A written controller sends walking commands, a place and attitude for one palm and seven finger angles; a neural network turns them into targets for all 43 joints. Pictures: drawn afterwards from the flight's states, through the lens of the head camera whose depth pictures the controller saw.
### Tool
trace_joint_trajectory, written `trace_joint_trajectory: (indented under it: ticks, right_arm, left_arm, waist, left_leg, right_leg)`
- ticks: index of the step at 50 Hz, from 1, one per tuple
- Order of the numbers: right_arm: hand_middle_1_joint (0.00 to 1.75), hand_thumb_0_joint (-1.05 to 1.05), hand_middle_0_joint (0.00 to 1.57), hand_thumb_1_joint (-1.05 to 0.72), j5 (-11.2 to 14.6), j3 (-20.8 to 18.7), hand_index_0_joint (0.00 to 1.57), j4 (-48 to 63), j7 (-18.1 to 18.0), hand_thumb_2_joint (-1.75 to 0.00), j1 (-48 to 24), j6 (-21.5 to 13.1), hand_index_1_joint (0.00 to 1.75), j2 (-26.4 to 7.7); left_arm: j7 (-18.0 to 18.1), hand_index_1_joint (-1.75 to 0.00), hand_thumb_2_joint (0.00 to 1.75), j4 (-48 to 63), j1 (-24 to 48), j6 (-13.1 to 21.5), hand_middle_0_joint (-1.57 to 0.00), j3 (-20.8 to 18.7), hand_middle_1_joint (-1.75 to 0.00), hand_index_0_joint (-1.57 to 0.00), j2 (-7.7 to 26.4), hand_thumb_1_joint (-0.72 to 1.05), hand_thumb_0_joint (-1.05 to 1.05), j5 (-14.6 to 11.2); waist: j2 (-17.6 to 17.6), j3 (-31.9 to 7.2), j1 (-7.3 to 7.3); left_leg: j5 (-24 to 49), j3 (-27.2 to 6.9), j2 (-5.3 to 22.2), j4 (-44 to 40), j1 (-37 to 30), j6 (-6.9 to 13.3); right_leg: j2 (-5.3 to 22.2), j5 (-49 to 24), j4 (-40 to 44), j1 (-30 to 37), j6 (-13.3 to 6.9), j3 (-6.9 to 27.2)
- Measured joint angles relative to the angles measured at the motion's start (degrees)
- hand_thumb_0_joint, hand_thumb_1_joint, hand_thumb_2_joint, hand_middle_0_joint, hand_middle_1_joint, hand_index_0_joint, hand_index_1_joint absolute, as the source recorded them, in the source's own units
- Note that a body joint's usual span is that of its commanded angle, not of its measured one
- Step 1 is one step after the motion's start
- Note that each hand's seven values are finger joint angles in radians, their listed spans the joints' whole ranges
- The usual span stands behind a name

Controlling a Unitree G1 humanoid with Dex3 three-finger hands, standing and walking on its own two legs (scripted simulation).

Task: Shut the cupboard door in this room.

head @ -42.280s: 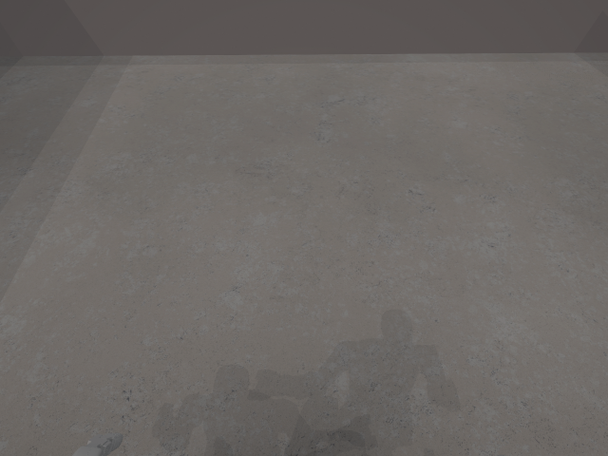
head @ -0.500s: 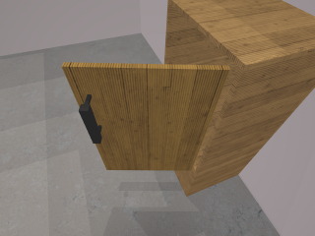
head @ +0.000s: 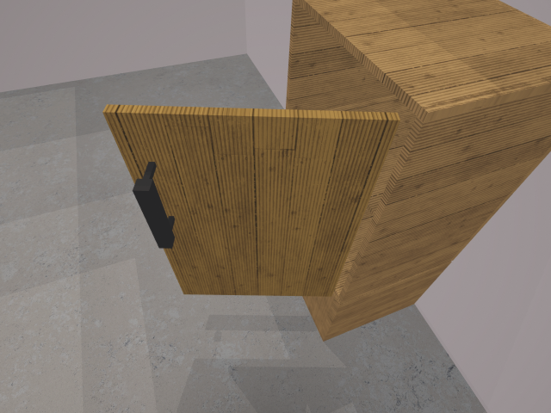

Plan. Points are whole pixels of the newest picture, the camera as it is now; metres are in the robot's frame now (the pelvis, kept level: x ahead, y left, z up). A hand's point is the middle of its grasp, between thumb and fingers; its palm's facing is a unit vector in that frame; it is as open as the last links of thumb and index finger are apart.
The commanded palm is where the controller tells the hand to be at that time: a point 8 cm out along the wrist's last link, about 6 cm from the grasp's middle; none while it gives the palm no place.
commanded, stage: raise the hand and make a fist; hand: left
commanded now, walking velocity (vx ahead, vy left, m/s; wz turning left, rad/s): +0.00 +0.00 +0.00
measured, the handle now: (159, 206) +0.42 +0.23 +0.02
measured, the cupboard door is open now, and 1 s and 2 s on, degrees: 69 69 69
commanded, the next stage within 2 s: bring the fist close to the handle in 1.88 s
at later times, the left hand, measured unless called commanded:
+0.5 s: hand out of the picture +0.09 +0.20 -0.05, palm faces +0.22 -0.97 -0.06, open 5.6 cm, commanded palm +0.10 +0.23 -0.04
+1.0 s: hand (139, 390) +0.15 +0.19 -0.01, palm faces +0.02 -1.00 -0.03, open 3.4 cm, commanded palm +0.12 +0.25 +0.00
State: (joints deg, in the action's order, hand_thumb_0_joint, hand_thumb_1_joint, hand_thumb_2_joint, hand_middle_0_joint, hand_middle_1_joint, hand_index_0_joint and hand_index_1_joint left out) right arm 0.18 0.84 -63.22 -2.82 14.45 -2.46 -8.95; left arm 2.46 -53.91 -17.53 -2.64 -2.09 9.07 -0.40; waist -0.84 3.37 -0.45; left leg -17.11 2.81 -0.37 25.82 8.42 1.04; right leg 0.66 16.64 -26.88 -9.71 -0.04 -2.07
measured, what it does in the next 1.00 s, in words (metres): lowers itself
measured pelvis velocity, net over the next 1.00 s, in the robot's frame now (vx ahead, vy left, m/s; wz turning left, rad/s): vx -0.06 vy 0.01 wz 0.02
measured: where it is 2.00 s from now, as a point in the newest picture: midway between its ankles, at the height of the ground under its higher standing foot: outside the picture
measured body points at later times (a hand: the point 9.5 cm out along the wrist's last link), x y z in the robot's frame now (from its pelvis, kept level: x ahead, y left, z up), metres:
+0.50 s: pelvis -0.08 -0.03 -0.10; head -0.03 -0.02 +0.35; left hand +0.07 +0.25 -0.04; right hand +0.17 -0.26 -0.13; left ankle -0.04 +0.11 -0.74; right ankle -0.03 -0.11 -0.74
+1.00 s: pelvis -0.06 +0.01 -0.08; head +0.00 +0.01 +0.37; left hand +0.14 +0.24 -0.01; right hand +0.10 -0.24 -0.16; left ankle -0.04 +0.11 -0.74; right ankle -0.03 -0.11 -0.74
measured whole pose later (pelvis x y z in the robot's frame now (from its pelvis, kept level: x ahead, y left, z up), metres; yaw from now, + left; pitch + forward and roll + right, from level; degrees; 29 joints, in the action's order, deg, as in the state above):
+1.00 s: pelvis -0.06 +0.01 -0.08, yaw +1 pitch +13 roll -2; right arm 1.6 -0.1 -31.2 -3.6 16.8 -13.7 -15.4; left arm -12.1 6.3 -24.2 21.6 -6.5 12.5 -15.4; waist 2.2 -6.2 -0.5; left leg -29.3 -1.2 -0.6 64.4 47.6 1.8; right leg 0.9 27.3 -61.2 -46.4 0.1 -3.9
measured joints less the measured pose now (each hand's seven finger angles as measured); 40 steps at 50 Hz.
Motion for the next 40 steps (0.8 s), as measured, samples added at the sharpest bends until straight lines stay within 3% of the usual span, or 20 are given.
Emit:
trace_joint_trajectory:
  ticks: [1, 3, 5, 7, 10, 13, 14, 16, 18, 21, 25, 28, 30, 33, 36, 38, 40]
  right_arm:
    - [0.3, 0.01, 0.2, -0.92, 1.1, 0.6, 0.2, 2.8, -1.3, -0.9, 1.3, -3.3, 0.3, -0.4]
    - [0.3, 0.01, 0.2, -0.92, 1.8, 0.5, 0.2, 6.2, -2.5, -0.9, 3.6, -9.8, 0.3, -1.0]
    - [0.3, 0.01, 0.2, -0.92, 1.9, -0.9, 0.2, 9.8, -1.5, -0.9, 5.1, -12.9, 0.3, -2.2]
    - [0.3, 0.01, 0.2, -0.92, 1.4, -1.9, 0.2, 13.3, -0.4, -0.9, 4.4, -14.4, 0.3, -3.6]
    - [0.3, 0.01, 0.2, -0.91, 0.4, -3.0, 0.2, 18.3, 1.3, -0.9, 0.4, -14.6, 0.3, -4.5]
    - [0.3, 0.01, 0.2, -0.91, 0.0, -3.8, 0.2, 23.3, 2.8, -0.9, -3.0, -14.2, 0.3, -3.8]
    - [0.3, 0.01, 0.2, -0.91, 0.1, -4.0, 0.2, 25.0, 3.2, -0.9, -3.8, -14.0, 0.3, -3.9]
    - [0.3, 0.01, 0.2, -0.91, 0.3, -4.5, 0.2, 28.5, 3.3, -0.9, -4.8, -13.5, 0.3, -4.6]
    - [0.3, 0.01, 0.2, -0.91, 0.5, -5.1, 0.2, 31.3, 2.9, -0.9, -5.5, -12.9, 0.3, -5.8]
    - [0.3, 0.01, 0.2, -0.91, 0.6, -5.6, 0.2, 33.5, 2.0, -0.9, -6.2, -13.2, 0.3, -7.2]
    - [0.3, 0.01, 0.2, -0.91, 0.6, -4.1, 0.2, 32.9, 0.2, -0.9, -6.6, -14.3, 0.3, -7.0]
    - [0.3, 0.01, 0.2, -0.91, 1.0, -1.6, 0.2, 32.0, -0.9, -0.9, -6.5, -14.7, 0.3, -5.8]
    - [0.3, 0.01, 0.2, -0.91, 1.6, 0.0, 0.2, 31.9, -1.4, -0.9, -5.8, -14.0, 0.3, -4.5]
    - [0.3, 0.02, 0.2, -0.91, 2.5, 1.6, 0.2, 32.7, -1.6, -0.9, -3.5, -11.6, 0.3, -2.3]
    - [0.3, 0.02, 0.2, -0.9, 2.8, 1.8, 0.21, 34.1, -1.6, -0.9, -0.1, -9.4, 0.3, -1.1]
    - [0.3, 0.02, 0.21, -0.9, 2.5, 1.3, 0.21, 34.2, -1.5, -0.9, 2.2, -8.9, 0.3, -0.9]
    - [0.3, 0.02, 0.21, -0.9, 2.0, 0.6, 0.21, 33.8, -1.2, -0.9, 4.2, -9.1, 0.3, -1.3]
  left_arm:
    - [1.2, -0.3, 0.9, 11.6, -3.7, -0.7, -0.2, -0.3, -0.3, -0.2, 0.6, 0.92, 0.01, -1.9]
    - [4.2, -0.3, 0.9, 28.5, -8.6, 3.0, -0.21, 0.4, -0.31, -0.21, 2.2, 0.93, 0.02, -5.0]
    - [5.3, -0.31, 0.9, 38.6, -8.6, 4.6, -0.22, 0.5, -0.32, -0.22, 2.4, 0.93, 0.02, -6.7]
    - [4.1, -0.33, 0.9, 43.1, -5.1, 8.9, -0.23, -0.8, -0.34, -0.23, 1.7, 0.93, 0.02, -7.0]
    - [-1.7, -0.37, 0.9, 44.2, -0.3, 19.3, -0.26, -4.3, -0.38, -0.26, 0.4, 0.92, 0.01, -9.0]
    - [-12.1, -0.42, 0.9, 43.6, -0.3, 30.4, -0.31, -6.9, -0.42, -0.31, -0.1, 0.92, 0.0, -12.6]
    - [-15.6, -0.43, 0.9, 43.0, -1.0, 32.9, -0.32, -7.4, -0.44, -0.32, -0.1, 0.92, 0.0, -13.5]
    - [-20.4, -0.47, 0.9, 41.9, -3.2, 34.8, -0.36, -8.3, -0.48, -0.36, 0.0, 0.91, 0.0, -14.3]
    - [-21.9, -0.51, 0.9, 41.4, -6.0, 33.8, -0.4, -9.0, -0.52, -0.4, 0.6, 0.91, 0.0, -14.5]
    - [-19.9, -0.57, 0.9, 43.2, -9.7, 32.8, -0.45, -10.2, -0.57, -0.45, 1.6, 0.9, 0.01, -15.1]
    - [-17.1, -0.65, 0.9, 52.1, -10.5, 36.3, -0.52, -10.1, -0.65, -0.52, 2.6, 0.9, 0.02, -17.1]
    - [-18.6, -0.71, 0.9, 57.1, -6.2, 37.2, -0.57, -7.3, -0.71, -0.57, 3.0, 0.91, 0.02, -18.1]
    - [-20.5, -0.75, 0.9, 57.6, -2.4, 33.9, -0.61, -5.2, -0.75, -0.61, 3.5, 0.91, 0.02, -17.5]
    - [-21.7, -0.81, 0.9, 55.4, 1.3, 23.5, -0.66, -3.5, -0.81, -0.66, 4.7, 0.91, 0.01, -16.1]
    - [-18.4, -0.86, 0.9, 55.1, -0.1, 14.1, -0.72, -4.1, -0.87, -0.72, 4.5, 0.9, 0.01, -16.0]
    - [-14.2, -0.9, 0.9, 56.8, -3.0, 12.8, -0.76, -5.7, -0.91, -0.76, 3.6, 0.9, 0.01, -16.2]
    - [-10.4, -0.94, 0.9, 58.9, -5.9, 15.2, -0.8, -7.3, -0.95, -0.79, 3.0, 0.9, 0.02, -16.0]
  waist:
    - [-0.1, 0.5, 0.02]
    - [-0.7, -1.0, 0.13]
    - [0.2, -4.0, 1.05]
    - [1.6, -6.3, 1.9]
    - [2.1, -8.8, 2.67]
    - [-1.1, -10.6, 1.62]
    - [-2.1, -10.7, 1.32]
    - [-3.3, -10.6, 0.58]
    - [-3.4, -10.3, -0.39]
    - [-2.1, -10.1, -1.88]
    - [-0.2, -10.1, -3.57]
    - [1.5, -9.8, -3.5]
    - [2.3, -9.8, -2.76]
    - [2.7, -9.6, -1.12]
    - [2.8, -9.5, 0.57]
    - [2.6, -9.5, 1.0]
    - [2.4, -9.9, 0.91]
  left_leg:
    - [-0.8, 0.1, 0.1, 1.3, 0.6, 0.0]
    - [-1.5, 0.4, -0.8, 2.5, 1.1, -0.1]
    - [-2.1, -0.5, -1.6, 4.5, 3.1, -0.1]
    - [-3.4, -1.2, -1.7, 8.6, 7.2, -0.1]
    - [-4.8, -1.2, -0.8, 14.5, 14.9, -0.5]
    - [-6.6, -1.6, -0.5, 20.9, 23.1, -1.7]
    - [-7.2, -1.5, -0.3, 23.3, 25.6, -2.0]
    - [-8.6, -1.9, 0.0, 28.0, 30.3, -2.4]
    - [-9.8, -2.8, 0.3, 32.4, 34.2, -2.7]
    - [-11.3, -4.6, 0.6, 38.1, 39.2, -2.9]
    - [-12.6, -6.6, 0.8, 43.3, 43.4, -2.8]
    - [-13.0, -7.5, 0.8, 45.4, 44.7, -2.5]
    - [-12.8, -7.3, 0.9, 45.4, 44.8, -2.4]
    - [-11.9, -6.0, 1.0, 43.2, 43.2, -2.0]
    - [-11.0, -4.3, 1.0, 39.6, 40.2, -1.5]
    - [-10.6, -3.5, 1.1, 37.5, 38.3, -1.0]
    - [-10.6, -3.1, 1.1, 36.2, 37.2, -0.7]
  right_leg:
    - [0.1, 0.4, -3.8, -2.0, -0.1, 0.0]
    - [1.0, 1.7, -9.5, -4.8, -0.4, 0.2]
    - [1.8, 3.4, -10.1, -5.5, -0.6, -0.5]
    - [2.0, 6.1, -10.1, -7.1, -0.5, -1.2]
    - [1.4, 6.1, -15.8, -15.1, -0.9, -1.1]
    - [0.5, 7.7, -23.3, -24.5, -1.8, 0.4]
    - [0.3, 8.4, -25.6, -27.1, -2.1, 0.5]
    - [0.1, 9.6, -30.0, -31.5, -2.7, 0.1]
    - [-0.1, 10.7, -33.5, -34.8, -3.1, -0.8]
    - [-0.3, 11.8, -37.4, -38.5, -3.4, -2.6]
    - [-0.5, 12.7, -40.8, -41.3, -3.6, -4.6]
    - [-0.6, 12.7, -41.8, -41.9, -3.5, -5.4]
    - [-0.7, 12.3, -41.6, -41.9, -3.2, -5.2]
    - [-0.8, 11.3, -39.8, -40.9, -2.5, -3.9]
    - [-0.9, 10.0, -36.7, -38.6, -2.0, -2.2]
    - [-1.0, 9.4, -34.7, -37.1, -1.6, -1.3]
    - [-1.0, 9.2, -33.4, -36.1, -1.3, -0.9]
